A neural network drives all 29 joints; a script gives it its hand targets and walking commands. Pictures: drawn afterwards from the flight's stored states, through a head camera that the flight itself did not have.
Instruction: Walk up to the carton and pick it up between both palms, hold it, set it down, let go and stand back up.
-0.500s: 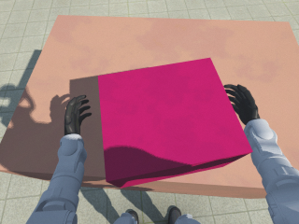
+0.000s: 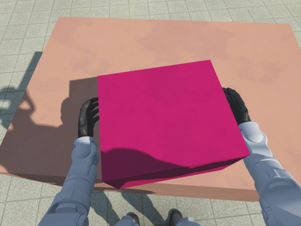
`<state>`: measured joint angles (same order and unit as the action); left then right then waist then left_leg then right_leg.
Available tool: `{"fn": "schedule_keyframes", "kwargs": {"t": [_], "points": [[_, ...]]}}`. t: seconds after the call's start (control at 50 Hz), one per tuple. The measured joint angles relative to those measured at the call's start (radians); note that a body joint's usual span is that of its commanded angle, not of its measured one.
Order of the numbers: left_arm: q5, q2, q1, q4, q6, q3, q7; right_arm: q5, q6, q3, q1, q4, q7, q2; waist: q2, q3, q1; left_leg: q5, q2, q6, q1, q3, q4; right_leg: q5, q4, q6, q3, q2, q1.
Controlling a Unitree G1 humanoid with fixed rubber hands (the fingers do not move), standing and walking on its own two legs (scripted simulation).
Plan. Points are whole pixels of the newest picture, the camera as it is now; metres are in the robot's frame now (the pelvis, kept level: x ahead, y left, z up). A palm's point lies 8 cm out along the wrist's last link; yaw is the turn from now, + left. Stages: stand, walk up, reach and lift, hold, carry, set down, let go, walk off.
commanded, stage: reach and lift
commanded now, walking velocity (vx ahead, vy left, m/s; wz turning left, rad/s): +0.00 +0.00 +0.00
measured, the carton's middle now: (163, 125) +0.38 +0.00 -0.03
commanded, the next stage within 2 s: none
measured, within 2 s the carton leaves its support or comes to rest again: leaves its support in 1.76 s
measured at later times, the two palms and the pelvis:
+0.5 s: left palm (89, 131) +0.36 +0.20 -0.02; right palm (236, 115) +0.41 -0.19 -0.01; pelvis +0.00 +0.00 +0.00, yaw +0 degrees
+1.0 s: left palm (89, 132) +0.36 +0.20 -0.02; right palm (235, 115) +0.41 -0.19 +0.00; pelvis +0.00 +0.00 +0.00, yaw +0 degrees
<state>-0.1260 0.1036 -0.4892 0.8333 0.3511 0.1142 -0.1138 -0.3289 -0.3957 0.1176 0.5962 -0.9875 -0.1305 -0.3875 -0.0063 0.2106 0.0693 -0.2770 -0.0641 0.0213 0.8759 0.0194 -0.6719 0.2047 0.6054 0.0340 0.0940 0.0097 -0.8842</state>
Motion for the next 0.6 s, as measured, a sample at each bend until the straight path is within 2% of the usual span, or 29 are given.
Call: {"fn": "schedule_keyframes", "kwargs": {"t": [0.34, 0.5, 0.6], "points": [[0.008, -0.007, -0.012, 0.032, 0.030, 0.005, -0.013, 0.047, -0.014, 0.000, 0.005, -0.013, 0.017, 0.017, -0.001, 0.004, 0.000, 0.000, 0.000, 0.000, 0.000, 0.000, 0.000, 0.000, 0.000, 0.000, 0.000, 0.000, 0.000], [0.028, -0.053, -0.045, 0.135, 0.108, 0.082, -0.016, 0.123, -0.072, -0.029, 0.035, -0.101, 0.020, 0.035, -0.001, 0.016, 0.000, 0.000, 0.000, 0.000, 0.000, 0.000, 0.000, 0.000, 0.000, 0.000, 0.000, 0.000, 0.000], [0.021, -0.054, -0.064, 0.198, 0.150, 0.087, -0.021, 0.157, -0.098, -0.045, 0.052, -0.150, 0.020, 0.043, -0.001, 0.025, 0.000, 0.000, 0.000, 0.000, 0.000, 0.000, 0.000, 0.000, 0.000, 0.000, 0.000, 0.000, 0.000]]}}
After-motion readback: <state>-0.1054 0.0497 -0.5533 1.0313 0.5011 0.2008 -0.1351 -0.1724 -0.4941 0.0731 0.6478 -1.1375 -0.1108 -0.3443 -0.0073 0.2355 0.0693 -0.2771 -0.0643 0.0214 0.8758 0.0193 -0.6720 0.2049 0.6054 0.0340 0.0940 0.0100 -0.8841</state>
